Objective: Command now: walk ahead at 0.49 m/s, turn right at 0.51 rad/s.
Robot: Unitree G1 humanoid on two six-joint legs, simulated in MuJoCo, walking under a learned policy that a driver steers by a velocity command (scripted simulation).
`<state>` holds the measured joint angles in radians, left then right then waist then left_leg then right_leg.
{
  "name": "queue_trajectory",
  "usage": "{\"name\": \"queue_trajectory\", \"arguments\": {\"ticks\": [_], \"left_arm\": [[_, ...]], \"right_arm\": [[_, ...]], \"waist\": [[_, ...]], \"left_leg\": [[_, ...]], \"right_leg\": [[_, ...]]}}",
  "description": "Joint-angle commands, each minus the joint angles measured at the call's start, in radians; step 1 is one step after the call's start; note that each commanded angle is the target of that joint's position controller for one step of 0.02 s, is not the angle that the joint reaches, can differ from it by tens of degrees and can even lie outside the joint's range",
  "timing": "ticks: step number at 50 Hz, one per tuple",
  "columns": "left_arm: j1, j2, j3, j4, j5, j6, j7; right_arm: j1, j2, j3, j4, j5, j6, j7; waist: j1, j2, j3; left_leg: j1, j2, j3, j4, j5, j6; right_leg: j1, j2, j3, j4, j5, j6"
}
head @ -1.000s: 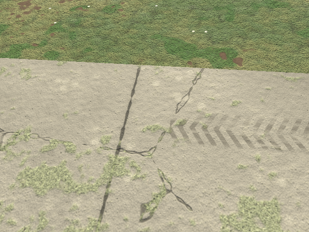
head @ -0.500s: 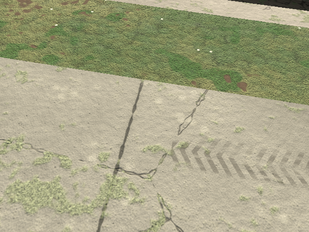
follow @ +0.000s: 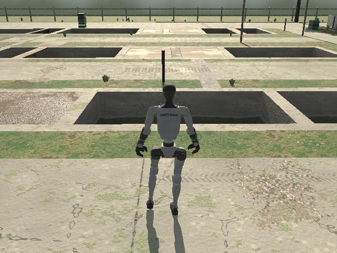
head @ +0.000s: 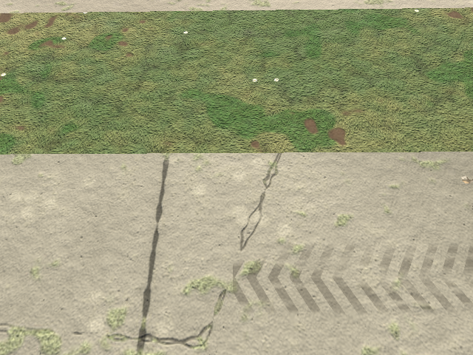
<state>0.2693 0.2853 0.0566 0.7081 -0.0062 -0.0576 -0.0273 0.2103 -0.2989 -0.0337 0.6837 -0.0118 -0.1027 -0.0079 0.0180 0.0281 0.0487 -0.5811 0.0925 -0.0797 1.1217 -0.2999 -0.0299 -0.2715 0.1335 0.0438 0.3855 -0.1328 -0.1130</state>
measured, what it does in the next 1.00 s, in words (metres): walks ahead: left foot, then right foot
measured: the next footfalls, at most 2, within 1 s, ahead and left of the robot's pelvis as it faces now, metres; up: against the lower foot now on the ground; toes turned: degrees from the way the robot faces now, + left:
left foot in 0.28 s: +0.35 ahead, +0.14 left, +0.00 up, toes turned -14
right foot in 0.76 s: +0.52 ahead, -0.18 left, +0.00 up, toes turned -17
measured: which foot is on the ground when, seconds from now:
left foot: up 0.00-0.26, down 0.28-0.78, up 0.80-1.00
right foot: down 0.00-0.28, up 0.30-0.74, down 0.76-1.00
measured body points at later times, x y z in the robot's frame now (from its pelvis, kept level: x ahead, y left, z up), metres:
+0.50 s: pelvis +0.28 +0.04 +0.00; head +0.30 +0.05 +0.45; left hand +0.49 +0.27 -0.10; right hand +0.28 -0.24 -0.10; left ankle +0.31 +0.15 -0.74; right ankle +0.27 -0.11 -0.67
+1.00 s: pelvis +0.51 -0.09 +0.01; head +0.52 -0.11 +0.46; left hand +0.65 +0.16 -0.10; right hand +0.57 -0.39 -0.11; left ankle +0.62 +0.06 -0.66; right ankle +0.48 -0.17 -0.74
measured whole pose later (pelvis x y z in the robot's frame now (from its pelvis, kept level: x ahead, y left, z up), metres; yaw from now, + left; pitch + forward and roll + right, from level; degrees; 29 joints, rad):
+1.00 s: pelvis +0.51 -0.09 +0.01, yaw -13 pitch +1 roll -1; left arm 0.31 0.27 0.05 0.77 0.02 -0.09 -0.02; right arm 0.23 -0.32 -0.06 0.77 0.02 -0.05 0.00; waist 0.03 0.05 0.01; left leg -0.65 0.09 -0.07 1.05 -0.18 -0.01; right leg -0.13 0.05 -0.09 0.30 -0.18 -0.07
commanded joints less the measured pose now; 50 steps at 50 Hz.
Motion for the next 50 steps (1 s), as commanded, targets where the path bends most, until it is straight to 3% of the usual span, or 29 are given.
{"name": "queue_trajectory", "arguments": {"ticks": [1, 5, 8, 11, 13, 14, 15, 16, 17, 18, 19, 20, 23, 25, 28, 31, 34, 36, 37, 38, 39, 40, 41, 42, 43, 44, 46, 50], "left_arm": [[-0.054, 0.144, 0.037, -0.076, -0.003, -0.024, 0.017], [0.017, 0.163, 0.042, -0.045, -0.017, -0.008, 0.033], [0.072, 0.172, 0.045, -0.023, -0.026, 0.004, 0.038], [0.081, 0.165, 0.045, -0.019, -0.022, 0.015, 0.043], [0.06, 0.139, 0.038, -0.026, -0.017, 0.021, 0.041], [0.058, 0.082, 0.017, -0.04, -0.008, 0.016, 0.035], [0.177, 0.022, -0.003, -0.053, -0.023, 0.006, 0.036], [0.199, 0.074, -0.002, -0.058, -0.031, 0.0, 0.038], [0.133, 0.143, 0.017, -0.049, -0.034, 0.002, 0.038], [0.051, 0.148, 0.019, -0.064, -0.025, 0.006, 0.038], [-0.003, 0.135, 0.019, -0.082, -0.011, 0.002, 0.036], [-0.015, 0.119, 0.021, -0.087, -0.009, 0.002, 0.031], [-0.003, 0.066, 0.007, -0.079, -0.009, 0.008, 0.021], [-0.06, 0.046, -0.005, -0.096, 0.002, 0.004, 0.018], [-0.153, 0.026, -0.019, -0.11, 0.0, -0.009, 0.006], [-0.239, 0.041, -0.018, -0.129, -0.01, -0.016, -0.004], [-0.279, 0.065, -0.01, -0.151, -0.014, -0.02, -0.013], [-0.208, 0.091, 0.006, -0.135, -0.009, -0.023, -0.012], [-0.093, 0.127, 0.027, -0.097, -0.003, -0.021, -0.005], [0.074, 0.185, 0.05, -0.064, 0.003, -0.017, 0.006], [0.165, 0.299, 0.073, -0.052, 0.015, -0.008, 0.012], [0.187, 0.226, 0.055, -0.044, -0.002, -0.006, 0.009], [0.12, 0.179, 0.037, -0.047, -0.003, -0.01, 0.008], [0.061, 0.142, 0.026, -0.055, 0.002, -0.013, 0.008], [0.007, 0.109, 0.016, -0.053, 0.007, -0.018, 0.004], [-0.028, 0.086, 0.01, -0.052, 0.016, -0.026, 0.002], [-0.049, 0.086, 0.015, -0.037, 0.019, -0.045, 0.001], [-0.027, 0.108, 0.027, 0.01, 0.025, -0.061, 0.013]], "right_arm": [[0.044, -0.079, -0.025, -0.061, -0.015, 0.01, -0.012], [-0.136, -0.039, -0.01, -0.102, -0.007, -0.002, -0.004], [-0.214, -0.061, -0.016, -0.123, 0.014, -0.013, 0.011], [-0.206, -0.103, -0.036, -0.127, 0.021, -0.025, 0.023], [-0.083, -0.129, -0.056, -0.098, 0.02, -0.032, 0.018], [0.043, -0.171, -0.071, -0.088, 0.002, -0.037, 0.009], [0.17, -0.25, -0.092, -0.062, -0.016, -0.026, 0.004], [0.216, -0.21, -0.089, -0.036, 0.008, -0.016, 0.016], [0.175, -0.137, -0.069, -0.042, 0.015, -0.013, 0.016], [0.127, -0.11, -0.059, -0.046, 0.009, -0.005, 0.015], [0.089, -0.093, -0.051, -0.039, 0.003, -0.001, 0.017], [0.067, -0.074, -0.043, -0.033, -0.002, -0.003, 0.017], [0.058, -0.071, -0.042, -0.006, 0.011, -0.01, 0.021], [0.069, -0.107, -0.052, 0.013, 0.017, -0.011, 0.02], [0.086, -0.14, -0.058, 0.035, 0.025, -0.001, 0.018], [0.141, -0.164, -0.061, 0.067, 0.036, 0.01, 0.019], [0.169, -0.18, -0.064, 0.094, 0.044, 0.024, 0.017], [0.155, -0.191, -0.066, 0.102, 0.046, 0.036, 0.012], [0.162, -0.173, -0.058, 0.105, 0.044, 0.039, 0.01], [0.157, -0.131, -0.039, 0.088, 0.027, 0.036, 0.007], [0.243, -0.028, -0.004, 0.05, 0.012, 0.019, 0.009], [0.22, -0.084, -0.015, 0.061, 0.026, 0.001, 0.011], [0.153, -0.148, -0.035, 0.044, 0.054, -0.007, 0.016], [0.101, -0.141, -0.033, 0.037, 0.056, -0.006, 0.016], [0.076, -0.128, -0.034, 0.037, 0.042, 0.002, 0.014], [0.089, -0.118, -0.038, 0.043, 0.034, 0.014, 0.014], [0.123, -0.077, -0.033, 0.06, 0.037, 0.04, 0.014], [0.055, -0.059, -0.035, 0.036, 0.033, 0.053, 0.011]], "waist": [[-0.045, -0.073, -0.045], [0.03, -0.086, -0.039], [0.06, -0.1, -0.046], [0.037, -0.13, -0.058], [-0.034, -0.145, -0.099], [-0.094, -0.09, -0.213], [-0.083, 0.154, -0.368], [-0.087, 0.282, -0.374], [-0.105, 0.153, -0.235], [-0.1, 0.072, -0.138], [-0.084, 0.039, -0.067], [-0.058, 0.056, -0.039], [-0.026, 0.091, -0.032], [-0.034, 0.071, -0.025], [-0.065, 0.055, -0.022], [-0.095, 0.06, -0.013], [-0.087, 0.065, 0.003], [-0.028, 0.062, -0.032], [0.026, 0.041, -0.105], [0.1, -0.014, -0.227], [0.08, -0.273, -0.354], [0.103, -0.271, -0.395], [0.091, -0.205, -0.243], [0.068, -0.146, -0.168], [0.04, -0.113, -0.102], [0.006, -0.129, -0.079], [-0.024, -0.129, -0.064], [-0.021, -0.08, -0.021]], "left_leg": [[-0.023, 0.014, 0.018, -0.11, 0.109, -0.041], [0.059, -0.047, 0.028, -0.44, 0.37, -0.05], [0.094, -0.081, 0.007, -0.553, 0.386, -0.046], [0.133, -0.091, -0.022, -0.627, 0.27, -0.013], [0.314, -0.089, 0.005, -0.694, 0.233, 0.037], [0.547, 0.029, -0.091, -0.672, 0.21, 0.101], [0.917, 0.254, -0.456, -0.694, 0.054, 0.254], [0.943, 0.338, -0.734, -0.791, -0.175, 0.298], [0.83, 0.295, -0.64, -0.823, -0.255, 0.263], [0.71, 0.248, -0.495, -0.832, -0.167, 0.233], [0.599, 0.205, -0.398, -0.856, -0.05, 0.229], [0.53, 0.17, -0.324, -0.88, 0.038, 0.223], [0.449, 0.124, -0.193, -0.934, 0.191, 0.237], [0.445, 0.13, -0.145, -0.959, 0.27, 0.255], [0.432, 0.108, -0.058, -0.968, 0.303, 0.238], [0.448, 0.119, -0.035, -0.96, 0.285, 0.222], [0.514, 0.16, -0.049, -0.928, 0.299, 0.201], [0.531, 0.153, -0.022, -0.833, 0.448, 0.173], [0.505, 0.107, 0.024, -0.687, 0.577, 0.149], [0.366, 0.058, 0.073, -0.44, 0.48, 0.108], [-0.022, -0.097, 0.128, -0.047, 0.009, 0.029], [-0.155, -0.106, -0.005, 0.112, -0.267, 0.027], [-0.233, -0.051, -0.018, 0.158, -0.208, 0.042], [-0.213, -0.008, 0.001, 0.127, -0.122, 0.049], [-0.183, 0.018, 0.007, 0.072, -0.056, 0.044], [-0.123, 0.042, -0.006, 0.033, -0.007, 0.041], [-0.057, 0.04, -0.014, 0.011, 0.049, 0.028], [-0.128, 0.02, -0.056, -0.125, 0.224, 0.008]], "right_leg": [[-0.04, -0.246, 0.25, -0.195, 0.186, -0.192], [-0.064, -0.185, 0.207, -0.152, 0.099, -0.122], [0.006, -0.216, 0.285, -0.102, 0.026, -0.112], [0.112, -0.252, 0.388, -0.004, 0.01, -0.09], [0.099, -0.218, 0.389, 0.106, 0.058, -0.052], [0.016, -0.166, 0.328, 0.321, 0.019, -0.016], [-0.3, -0.024, 0.161, 0.652, -0.239, 0.065], [-0.478, -0.058, 0.135, 0.838, -0.454, 0.086], [-0.528, -0.103, 0.157, 0.912, -0.371, 0.094], [-0.519, -0.134, 0.115, 0.916, -0.299, 0.1], [-0.505, -0.157, 0.103, 0.868, -0.248, 0.1], [-0.468, -0.184, 0.1, 0.82, -0.213, 0.098], [-0.397, -0.206, 0.048, 0.699, -0.176, 0.107], [-0.402, -0.222, 0.024, 0.577, -0.113, 0.118], [-0.334, -0.217, -0.007, 0.368, 0.041, 0.119], [-0.268, -0.191, -0.028, 0.246, 0.115, 0.117], [-0.245, -0.18, -0.028, 0.174, 0.067, 0.083], [-0.112, -0.151, -0.058, 0.113, 0.043, 0.049], [0.06, -0.128, -0.077, 0.091, 0.036, 0.024], [0.317, -0.232, 0.033, 0.114, 0.046, -0.024], [0.652, -0.489, 0.475, 0.049, -0.079, -0.18], [0.649, -0.521, 0.684, -0.072, -0.224, -0.22], [0.534, -0.5, 0.549, -0.087, -0.247, -0.177], [0.413, -0.457, 0.421, -0.101, -0.196, -0.146], [0.301, -0.418, 0.334, -0.135, -0.117, -0.129], [0.221, -0.39, 0.264, -0.167, -0.046, -0.112], [0.136, -0.375, 0.17, -0.22, 0.052, -0.112], [0.146, -0.368, 0.019, -0.254, 0.214, -0.099]]}}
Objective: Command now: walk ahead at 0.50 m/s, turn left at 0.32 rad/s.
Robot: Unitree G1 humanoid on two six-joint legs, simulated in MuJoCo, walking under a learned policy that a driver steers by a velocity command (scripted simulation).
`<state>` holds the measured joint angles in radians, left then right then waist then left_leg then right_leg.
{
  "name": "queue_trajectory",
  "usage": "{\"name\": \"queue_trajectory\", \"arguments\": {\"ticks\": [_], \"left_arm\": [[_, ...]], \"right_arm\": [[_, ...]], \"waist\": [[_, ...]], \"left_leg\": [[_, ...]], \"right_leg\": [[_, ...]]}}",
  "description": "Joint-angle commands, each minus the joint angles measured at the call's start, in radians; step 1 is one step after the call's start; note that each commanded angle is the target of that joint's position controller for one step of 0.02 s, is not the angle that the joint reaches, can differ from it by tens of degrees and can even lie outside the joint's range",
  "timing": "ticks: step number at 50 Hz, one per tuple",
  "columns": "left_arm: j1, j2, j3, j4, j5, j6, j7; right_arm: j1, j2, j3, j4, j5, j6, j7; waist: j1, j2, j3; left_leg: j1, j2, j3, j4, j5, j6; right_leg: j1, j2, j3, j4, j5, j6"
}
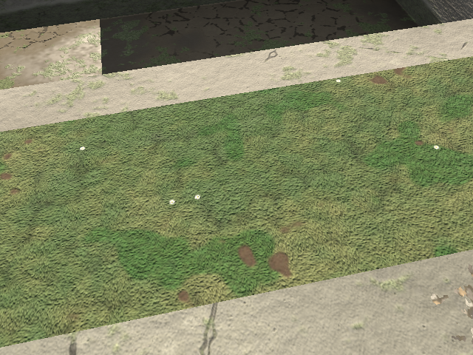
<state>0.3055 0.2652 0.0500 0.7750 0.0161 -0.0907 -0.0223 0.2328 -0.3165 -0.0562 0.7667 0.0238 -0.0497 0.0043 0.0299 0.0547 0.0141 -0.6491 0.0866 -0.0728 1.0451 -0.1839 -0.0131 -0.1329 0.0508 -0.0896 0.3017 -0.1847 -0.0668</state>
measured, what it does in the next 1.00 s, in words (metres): walks ahead: left foot, then right foot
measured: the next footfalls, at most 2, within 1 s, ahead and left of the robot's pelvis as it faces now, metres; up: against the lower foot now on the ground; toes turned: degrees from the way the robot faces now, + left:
left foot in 0.30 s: +0.32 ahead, +0.15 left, +0.00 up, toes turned +12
right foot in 0.72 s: +0.45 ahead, -0.06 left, +0.00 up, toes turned +14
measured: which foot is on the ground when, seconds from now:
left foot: up 0.00-0.28, down 0.30-1.00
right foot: down 0.00-0.30, up 0.32-0.70, down 0.72-1.00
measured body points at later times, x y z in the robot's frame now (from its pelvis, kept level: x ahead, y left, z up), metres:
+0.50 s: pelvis +0.25 +0.06 -0.01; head +0.29 +0.08 +0.44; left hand +0.31 +0.36 -0.13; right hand +0.45 -0.17 -0.11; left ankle +0.28 +0.14 -0.75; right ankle +0.27 -0.10 -0.67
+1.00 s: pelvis +0.35 +0.03 -0.01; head +0.37 +0.03 +0.44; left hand +0.43 +0.31 -0.13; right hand +0.50 -0.20 -0.15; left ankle +0.29 +0.14 -0.75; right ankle +0.41 -0.07 -0.75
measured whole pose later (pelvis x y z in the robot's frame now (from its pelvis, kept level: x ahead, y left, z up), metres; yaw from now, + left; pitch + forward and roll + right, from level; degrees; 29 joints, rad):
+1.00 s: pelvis +0.35 +0.03 -0.01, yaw +14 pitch +0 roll +1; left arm 0.13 0.22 0.03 0.86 0.01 -0.02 0.01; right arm 0.20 -0.24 -0.03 0.88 -0.01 0.02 -0.02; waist -0.01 0.01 0.02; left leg -0.17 -0.01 -0.02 0.50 -0.33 0.00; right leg -0.29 -0.01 0.01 0.53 -0.23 0.00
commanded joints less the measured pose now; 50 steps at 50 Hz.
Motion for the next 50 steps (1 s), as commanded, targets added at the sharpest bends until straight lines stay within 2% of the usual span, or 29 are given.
{"name": "queue_trajectory", "arguments": {"ticks": [1, 5, 8, 10, 12, 13, 14, 15, 16, 17, 18, 19, 20, 21, 23, 25, 27, 31, 33, 34, 35, 36, 37, 38, 39, 40, 41, 43, 50], "left_arm": [[-0.064, 0.131, 0.033, -0.05, 0.001, -0.027, 0.012], [-0.026, 0.159, 0.037, -0.017, -0.007, -0.02, 0.024], [0.032, 0.177, 0.044, 0.018, -0.017, 0.001, 0.027], [0.045, 0.187, 0.047, 0.031, -0.025, 0.02, 0.031], [0.03, 0.214, 0.054, 0.026, -0.028, 0.037, 0.041], [0.025, 0.223, 0.056, 0.024, -0.028, 0.046, 0.048], [0.016, 0.222, 0.053, 0.022, -0.027, 0.053, 0.055], [0.005, 0.213, 0.045, 0.01, -0.027, 0.048, 0.059], [0.119, 0.08, 0.001, -0.032, 0.016, 0.021, 0.039], [0.133, 0.133, -0.002, 0.002, -0.001, -0.007, 0.018], [0.021, 0.197, 0.022, -0.014, -0.048, -0.01, 0.01], [-0.046, 0.169, 0.011, -0.046, -0.052, -0.01, 0.015], [-0.074, 0.155, 0.011, -0.039, -0.035, -0.003, 0.026], [-0.058, 0.16, 0.018, -0.034, -0.027, 0.013, 0.032], [0.013, 0.126, 0.015, -0.011, -0.022, 0.046, 0.042], [0.028, 0.098, 0.008, -0.004, -0.013, 0.058, 0.052], [-0.005, 0.083, 0.002, -0.007, -0.008, 0.061, 0.055], [-0.098, 0.1, 0.007, -0.02, -0.015, 0.068, 0.05], [-0.123, 0.108, 0.012, -0.025, -0.012, 0.07, 0.048], [-0.114, 0.107, 0.015, -0.022, -0.007, 0.068, 0.046], [-0.1, 0.105, 0.016, -0.016, 0.001, 0.064, 0.044], [-0.105, 0.133, 0.02, -0.021, 0.012, 0.06, 0.045], [-0.121, 0.192, 0.03, -0.036, 0.012, 0.06, 0.052], [-0.16, 0.162, 0.022, -0.027, 0.008, 0.067, 0.054], [-0.192, 0.103, 0.012, -0.031, -0.004, 0.07, 0.044], [-0.198, 0.082, 0.007, -0.029, -0.003, 0.07, 0.038], [-0.191, 0.088, 0.007, -0.022, -0.001, 0.067, 0.033], [-0.171, 0.101, 0.009, -0.001, -0.005, 0.055, 0.03], [-0.181, 0.09, 0.008, 0.055, -0.013, 0.059, 0.04]], "right_arm": [[0.014, -0.036, -0.011, -0.053, -0.003, -0.002, 0.003], [-0.121, -0.005, 0.004, -0.1, -0.005, -0.009, 0.027], [-0.207, 0.001, 0.01, -0.151, -0.003, -0.01, 0.047], [-0.239, -0.004, 0.008, -0.184, -0.003, -0.009, 0.061], [-0.211, -0.028, -0.005, -0.201, -0.003, -0.005, 0.069], [-0.152, -0.048, -0.017, -0.195, -0.011, -0.003, 0.069], [-0.019, -0.089, -0.041, -0.167, -0.015, -0.005, 0.061], [0.115, -0.142, -0.065, -0.141, -0.019, -0.003, 0.043], [0.145, -0.259, -0.08, -0.139, -0.038, -0.001, 0.024], [0.179, -0.191, -0.06, -0.159, -0.035, -0.002, 0.019], [0.139, -0.148, -0.044, -0.154, -0.039, 0.0, 0.021], [0.072, -0.116, -0.037, -0.149, -0.023, -0.001, 0.02], [0.014, -0.085, -0.026, -0.147, -0.016, -0.002, 0.019], [-0.025, -0.068, -0.019, -0.15, -0.021, -0.003, 0.017], [-0.073, -0.078, -0.022, -0.147, -0.036, -0.008, 0.02], [-0.096, -0.082, -0.023, -0.13, -0.04, -0.015, 0.017], [-0.104, -0.082, -0.022, -0.112, -0.037, -0.007, 0.008], [-0.082, -0.078, -0.015, -0.067, -0.042, 0.012, 0.001], [-0.085, -0.067, -0.009, -0.046, -0.04, 0.017, 0.004], [-0.097, -0.059, -0.004, -0.039, -0.034, 0.019, 0.004], [-0.099, -0.041, 0.003, -0.031, -0.026, 0.019, 0.004], [-0.056, -0.013, 0.014, -0.017, -0.033, 0.014, 0.004], [0.022, -0.007, 0.015, -0.004, -0.056, 0.009, 0.004], [0.088, 0.023, 0.021, 0.014, -0.053, 0.012, -0.002], [0.034, -0.001, 0.022, 0.013, -0.054, 0.024, -0.01], [-0.013, -0.031, 0.012, 0.013, -0.046, 0.038, -0.016], [-0.031, -0.037, 0.009, 0.016, -0.04, 0.05, -0.021], [-0.028, -0.038, 0.008, 0.023, -0.042, 0.065, -0.024], [-0.021, -0.026, 0.003, 0.089, -0.031, 0.059, -0.033]], "waist": [[-0.029, -0.105, 0.018], [0.026, -0.086, 0.06], [0.058, -0.074, 0.087], [0.057, -0.083, 0.086], [0.021, -0.121, 0.036], [-0.018, -0.142, -0.003], [-0.094, -0.134, -0.077], [-0.17, -0.088, -0.153], [-0.082, 0.18, -0.297], [-0.126, 0.099, -0.532], [-0.152, 0.013, -0.43], [-0.119, -0.019, -0.272], [-0.085, -0.07, -0.169], [-0.043, -0.055, -0.131], [0.009, -0.021, -0.116], [0.025, 0.006, -0.121], [0.014, 0.028, -0.139], [-0.028, 0.04, -0.131], [-0.03, 0.048, -0.107], [-0.015, 0.046, -0.099], [0.002, 0.034, -0.093], [-0.011, -0.015, -0.092], [-0.073, -0.124, -0.105], [-0.117, -0.238, -0.123], [-0.087, -0.218, -0.1], [-0.062, -0.178, -0.068], [-0.052, -0.159, -0.057], [-0.046, -0.143, -0.057], [-0.032, -0.077, -0.077]], "left_leg": [[-0.055, 0.021, -0.056, -0.109, 0.169, -0.006], [-0.022, 0.007, 0.023, -0.315, 0.306, 0.013], [-0.078, -0.001, 0.054, -0.396, 0.26, 0.039], [-0.089, -0.019, 0.091, -0.425, 0.174, 0.062], [0.009, -0.074, 0.153, -0.43, 0.07, 0.097], [0.105, -0.116, 0.177, -0.431, 0.021, 0.116], [0.287, -0.156, 0.179, -0.485, 0.068, 0.142], [0.56, -0.114, 0.089, -0.553, 0.265, 0.183], [1.021, 0.203, -0.351, -0.467, 0.675, 0.365], [1.119, 0.342, -0.637, -0.559, 0.757, 0.484], [1.019, 0.286, -0.44, -0.573, 0.827, 0.42], [0.866, 0.234, -0.31, -0.591, 0.791, 0.362], [0.715, 0.189, -0.24, -0.633, 0.738, 0.323], [0.587, 0.16, -0.189, -0.676, 0.714, 0.305], [0.427, 0.126, -0.113, -0.733, 0.736, 0.304], [0.381, 0.101, -0.045, -0.744, 0.784, 0.297], [0.386, 0.076, 0.001, -0.736, 0.746, 0.272], [0.404, 0.086, -0.019, -0.743, 0.507, 0.25], [0.402, 0.098, -0.052, -0.725, 0.378, 0.239], [0.394, 0.091, -0.059, -0.699, 0.312, 0.222], [0.38, 0.063, -0.057, -0.666, 0.222, 0.186], [0.363, 0.017, -0.049, -0.627, 0.119, 0.13], [0.329, -0.061, -0.007, -0.563, -0.049, 0.081], [0.342, -0.098, 0.035, -0.569, -0.17, 0.045], [0.4, -0.088, 0.041, -0.593, -0.124, 0.027], [0.397, -0.087, 0.039, -0.594, -0.093, 0.028], [0.397, -0.081, 0.031, -0.595, -0.065, 0.035], [0.407, -0.068, 0.016, -0.606, -0.021, 0.039], [0.436, -0.059, 0.016, -0.606, 0.091, 0.023]], "right_leg": [[0.014, -0.274, 0.114, -0.174, 0.281, -0.133], [0.047, -0.27, 0.015, -0.19, 0.289, -0.102], [0.172, -0.305, -0.014, -0.152, 0.342, -0.094], [0.246, -0.325, -0.033, -0.095, 0.459, -0.082], [0.277, -0.325, -0.066, 0.019, 0.779, -0.059], [0.27, -0.317, -0.073, 0.13, 0.968, -0.049], [0.222, -0.289, -0.083, 0.31, 1.025, -0.025], [0.045, -0.244, -0.092, 0.547, 0.849, 0.02], [-0.418, -0.072, -0.08, 0.962, -0.133, 0.093], [-0.497, -0.001, 0.155, 1.157, -0.491, 0.106], [-0.527, -0.071, 0.208, 1.145, -0.419, 0.094], [-0.56, -0.114, 0.175, 1.053, -0.357, 0.089], [-0.546, -0.139, 0.154, 0.972, -0.318, 0.096], [-0.465, -0.158, 0.154, 0.918, -0.279, 0.101], [-0.332, -0.149, 0.136, 0.837, -0.218, 0.127], [-0.294, -0.14, 0.125, 0.707, -0.155, 0.147], [-0.263, -0.137, 0.122, 0.582, -0.057, 0.15], [-0.221, -0.131, 0.133, 0.42, 0.055, 0.141], [-0.192, -0.123, 0.135, 0.344, 0.034, 0.125], [-0.151, -0.113, 0.127, 0.274, 0.056, 0.11], [-0.087, -0.104, 0.119, 0.17, 0.139, 0.091], [-0.021, -0.154, 0.176, 0.114, 0.321, 0.069], [0.035, -0.242, 0.254, 0.137, 0.493, 0.027], [-0.001, -0.274, 0.282, 0.136, 0.386, -0.048], [-0.078, -0.234, 0.273, 0.114, 0.197, -0.04], [-0.102, -0.189, 0.238, 0.113, 0.119, -0.008], [-0.105, -0.166, 0.216, 0.124, 0.117, 0.013], [-0.088, -0.153, 0.2, 0.137, 0.151, 0.025], [-0.014, -0.134, 0.174, 0.181, 0.304, 0.008]]}}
